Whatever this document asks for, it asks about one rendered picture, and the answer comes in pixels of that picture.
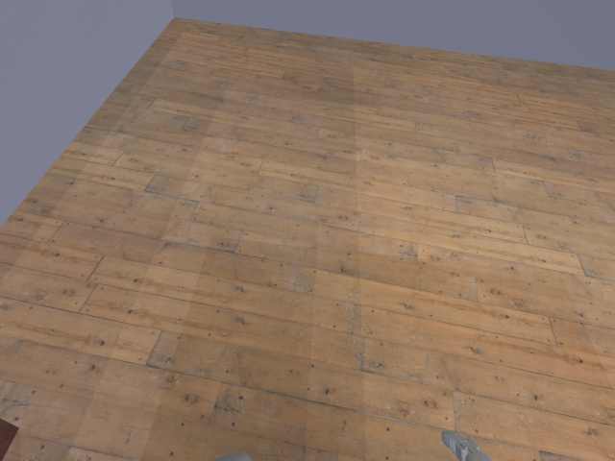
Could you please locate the cabinet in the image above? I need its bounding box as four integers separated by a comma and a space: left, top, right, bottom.
0, 419, 19, 461

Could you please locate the robot right hand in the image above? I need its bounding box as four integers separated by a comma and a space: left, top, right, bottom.
441, 430, 492, 461

